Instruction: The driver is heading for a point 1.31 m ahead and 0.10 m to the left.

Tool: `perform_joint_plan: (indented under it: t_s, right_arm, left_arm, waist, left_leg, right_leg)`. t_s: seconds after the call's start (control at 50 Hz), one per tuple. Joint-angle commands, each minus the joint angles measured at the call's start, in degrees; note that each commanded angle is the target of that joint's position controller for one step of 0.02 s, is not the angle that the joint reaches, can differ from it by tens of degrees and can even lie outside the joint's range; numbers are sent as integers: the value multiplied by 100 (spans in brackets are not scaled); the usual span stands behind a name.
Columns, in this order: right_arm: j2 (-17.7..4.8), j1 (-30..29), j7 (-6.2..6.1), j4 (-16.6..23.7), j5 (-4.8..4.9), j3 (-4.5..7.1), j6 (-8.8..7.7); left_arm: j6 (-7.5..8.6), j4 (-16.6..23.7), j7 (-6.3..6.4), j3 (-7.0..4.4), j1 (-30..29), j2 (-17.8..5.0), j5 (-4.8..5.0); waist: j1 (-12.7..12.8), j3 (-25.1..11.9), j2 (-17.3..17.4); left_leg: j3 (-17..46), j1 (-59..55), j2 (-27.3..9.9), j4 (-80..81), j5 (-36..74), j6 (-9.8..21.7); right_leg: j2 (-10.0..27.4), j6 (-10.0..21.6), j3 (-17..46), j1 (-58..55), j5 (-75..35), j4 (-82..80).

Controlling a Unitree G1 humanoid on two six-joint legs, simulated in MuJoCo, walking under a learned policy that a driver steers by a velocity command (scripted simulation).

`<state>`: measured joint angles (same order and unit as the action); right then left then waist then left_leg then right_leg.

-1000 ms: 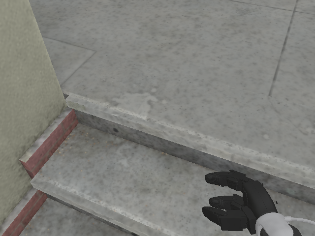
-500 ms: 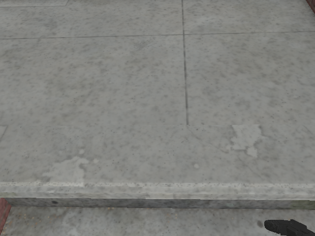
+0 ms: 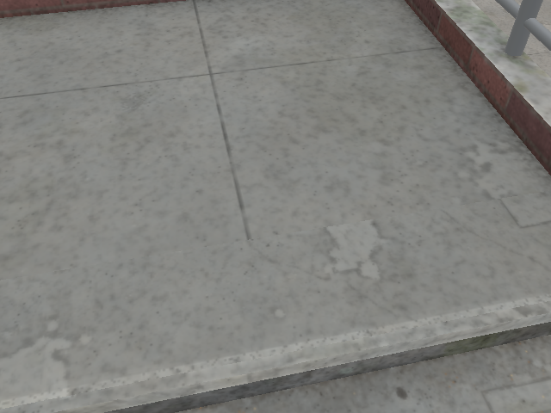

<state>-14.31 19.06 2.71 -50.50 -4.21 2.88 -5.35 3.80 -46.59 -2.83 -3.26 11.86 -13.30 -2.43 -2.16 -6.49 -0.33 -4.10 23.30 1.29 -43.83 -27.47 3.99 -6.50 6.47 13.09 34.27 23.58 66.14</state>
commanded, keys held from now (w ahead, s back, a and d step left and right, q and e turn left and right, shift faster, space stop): w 1.00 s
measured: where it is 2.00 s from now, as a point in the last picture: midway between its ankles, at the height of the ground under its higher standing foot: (279, 150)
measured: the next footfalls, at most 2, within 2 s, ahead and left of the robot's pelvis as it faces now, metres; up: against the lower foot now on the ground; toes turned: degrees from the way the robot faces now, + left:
right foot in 0.38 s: +0.36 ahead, -0.11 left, +0.16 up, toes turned -6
left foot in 0.86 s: +0.63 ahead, +0.09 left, +0.32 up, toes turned +2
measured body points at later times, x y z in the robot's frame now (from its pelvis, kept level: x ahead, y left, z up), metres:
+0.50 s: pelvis +0.26 -0.03 +0.12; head +0.27 -0.01 +0.57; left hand +0.47 +0.16 +0.01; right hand +0.20 -0.24 -0.03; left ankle +0.09 +0.12 -0.44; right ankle +0.32 -0.10 -0.55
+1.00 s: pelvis +0.55 +0.02 +0.26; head +0.56 +0.02 +0.71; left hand +0.56 +0.25 +0.11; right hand +0.72 -0.20 +0.15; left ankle +0.59 +0.09 -0.38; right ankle +0.39 -0.15 -0.31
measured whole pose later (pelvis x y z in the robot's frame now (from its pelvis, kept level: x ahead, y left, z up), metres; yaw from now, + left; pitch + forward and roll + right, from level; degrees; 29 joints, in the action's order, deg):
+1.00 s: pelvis +0.55 +0.02 +0.26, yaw -1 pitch +8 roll +2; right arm -9.6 2.9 2.6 -49.3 -3.3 -1.5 -4.2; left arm 5.6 -59.5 -6.4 -0.9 20.7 -11.7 -3.6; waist -1.5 -8.2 -1.9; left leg -6.7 45.2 2.6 -66.3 -29.1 5.4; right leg -3.0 7.2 11.1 30.8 1.6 83.3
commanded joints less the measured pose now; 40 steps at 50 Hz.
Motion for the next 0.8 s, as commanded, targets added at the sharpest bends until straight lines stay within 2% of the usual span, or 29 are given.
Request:
perform_joint_plan:
  t_s: [0.02,0.06,0.08,0.1,0.16,0.2,0.24,0.26,0.28,0.3,0.32,0.34,0.36,0.38,0.4,0.42,0.44,0.46,0.48,0.5,0.52,0.54,0.58,0.6,0.64,0.68,0.72,0.76,0.8]
  right_arm:
    - [-324,481,88,-211,-98,35,-45]
    - [564,643,165,-669,-146,-355,116]
    - [653,551,146,-644,-106,-406,118]
    - [617,937,93,-895,-126,-430,167]
    - [819,1623,120,-1417,-472,-571,131]
    - [778,1800,85,-1565,-558,-584,73]
    - [719,2518,144,-1856,-446,-615,-13]
    - [830,2391,308,-1805,-280,-671,13]
    - [741,1788,383,-1547,-22,-648,-3]
    - [375,1903,478,-1560,47,-639,-105]
    - [-42,1955,466,-1522,141,-549,-218]
    - [-300,1981,-315,-1328,728,-242,-206]
    - [-610,2118,294,-1642,-10,-365,-244]
    - [-889,1552,417,-1452,82,-75,-227]
    - [-266,1876,498,-1333,-222,-161,-231]
    - [255,2078,623,-1288,-274,-216,-194]
    - [202,1484,669,-1464,133,-25,-77]
    - [449,724,563,-1171,345,1,-105]
    - [707,516,404,-1111,222,-70,-114]
    - [643,230,281,-864,170,-96,-75]
    - [715,70,238,-668,247,-155,21]
    - [810,155,214,-619,251,-221,163]
    - [1130,-45,241,-450,237,-376,313]
    - [1113,-375,252,-341,299,-441,318]
    - [940,-1142,193,57,299,-552,233]
    - [588,-2050,157,586,263,-604,258]
    - [370,-2734,164,874,297,-600,424]
    - [422,-2913,181,892,136,-617,540]
    - [219,-3093,204,1078,115,-548,612]
  left_arm:
    - [145,396,44,145,-761,55,28]
    - [6,288,149,195,-771,6,22]
    - [-31,199,90,246,-624,168,-59]
    - [-79,244,11,300,-943,203,-63]
    - [-51,532,-52,532,-1747,397,47]
    - [-90,789,-93,660,-2257,531,106]
    - [-304,1293,-60,658,-3405,333,106]
    - [-490,1585,-113,740,-4180,518,49]
    - [-605,1621,-226,798,-4069,707,-32]
    - [-652,1577,-354,831,-3821,832,-5]
    - [-693,1429,-412,742,-3439,647,39]
    - [-471,616,80,638,-1252,789,326]
    - [-616,1223,-273,766,-2548,619,8]
    - [-575,1006,-220,444,-1604,145,9]
    - [-585,406,-151,361,-159,-169,29]
    - [-586,-80,-105,320,1306,-429,-6]
    - [-532,-476,-48,32,2347,-876,-239]
    - [-282,-840,18,-16,1906,-965,-163]
    - [-135,-810,-22,71,905,-485,-62]
    - [-94,-887,-77,215,290,167,-5]
    - [-99,-1008,-149,404,-141,702,-2]
    - [-88,-1120,-186,488,-338,919,-170]
    - [-27,-1234,-158,398,-290,802,-215]
    - [-32,-1394,-107,386,34,729,-290]
    - [10,-1520,-105,475,298,777,-533]
    - [35,-1630,-193,506,718,483,-663]
    - [27,-1505,-274,502,960,134,-581]
    - [126,-1271,-374,606,1022,152,-289]
    - [355,-1417,-427,526,1612,-414,-97]
  waist:
    - [-103,811,484]
    - [13,608,-433]
    - [163,788,118]
    - [-35,668,482]
    - [-178,921,-1]
    - [-136,810,274]
    - [-496,788,374]
    - [-492,844,650]
    - [-194,815,687]
    - [37,539,1145]
    - [190,369,1101]
    - [497,74,205]
    - [554,239,1938]
    - [987,-215,1512]
    - [1113,-1889,300]
    - [1359,-2359,-753]
    - [1702,-1437,-786]
    - [1313,-169,-301]
    - [838,-18,-65]
    - [432,-125,318]
    - [113,-162,556]
    - [-200,-156,575]
    - [-366,155,185]
    - [-273,280,-354]
    - [-309,471,-11]
    - [-141,285,257]
    - [69,327,-245]
    - [87,391,-532]
    - [61,186,-758]
  left_leg:
    - [4625,-2308,-2379,2470,-10,1999]
    - [3192,-1825,-1768,2464,140,1447]
    - [2806,-1494,-1686,2600,542,1328]
    - [2702,-1564,-1687,2707,619,1525]
    - [1854,-1848,-1431,2742,1119,1223]
    - [1347,-1574,-1293,3080,1720,1064]
    - [1264,-1229,-1285,3639,1892,1015]
    - [1173,-265,-1518,4309,2643,1125]
    - [732,708,-1400,4591,3492,1189]
    - [581,1062,-1442,4312,6216,1435]
    - [434,13,-1558,3827,8381,1399]
    - [131,-1562,-1364,2980,10361,711]
    - [656,-1670,-2113,3241,11385,1072]
    - [174,-2484,-1695,2081,11750,718]
    - [757,-628,-1419,172,9960,471]
    - [1195,1262,-235,-1379,4217,335]
    - [2192,1996,409,-4717,3040,263]
    - [2385,3019,361,-6290,3270,348]
    - [2285,3270,313,-6846,3161,492]
    - [2232,3626,341,-7255,3001,738]
    - [2211,3750,190,-7388,3051,970]
    - [2006,4032,32,-7314,3223,1107]
    - [1567,4687,-137,-7635,2362,1156]
    - [1231,5205,-73,-8910,1541,1197]
    - [1088,5589,-110,-8862,1648,1419]
    - [679,5283,-402,-6940,2597,1346]
    - [118,4510,-796,-5832,2499,886]
    - [-282,2966,-644,-4884,1664,598]
    - [-680,2737,-170,-3886,632,435]
  right_leg:
    - [26,260,363,4999,-869,4883]
    - [178,621,332,4922,-2074,4413]
    - [396,710,67,4837,-1954,4734]
    - [370,829,-313,5162,-1296,6063]
    - [577,1222,-460,6303,-1406,6050]
    - [943,1236,-1091,5962,-1416,5332]
    - [1321,987,-1796,5288,-1966,3530]
    - [1410,813,-2110,4174,-1473,2943]
    - [1270,756,-2559,2512,-1369,2188]
    - [819,601,-2733,1253,-1364,2441]
    - [575,453,-2803,1248,-1020,1966]
    - [163,418,-3280,347,1126,1123]
    - [369,430,-2431,493,-594,188]
    - [189,392,-2435,-279,-1049,-732]
    - [815,974,-805,-3496,-2993,-873]
    - [1898,1758,2160,-4914,-1980,-2957]
    - [2385,1931,3946,-3616,-452,-4375]
    - [2234,1330,3255,-2428,599,-4383]
    - [2198,1393,2508,-1779,143,-4169]
    - [2108,1277,1870,-1661,-577,-4051]
    - [2109,949,1267,-1359,-1196,-4124]
    - [1944,710,550,-1175,-1638,-4205]
    - [1647,542,-478,-1084,-1479,-4545]
    - [1671,728,-444,-1159,-1256,-4798]
    - [1564,613,-692,-723,-688,-5042]
    - [1362,383,-1129,-655,-379,-5273]
    - [1448,577,-1323,-479,-1079,-5988]
    - [1692,778,-1366,-83,-2267,-6401]
    - [1992,1007,-1348,-1428,-5822,-5939]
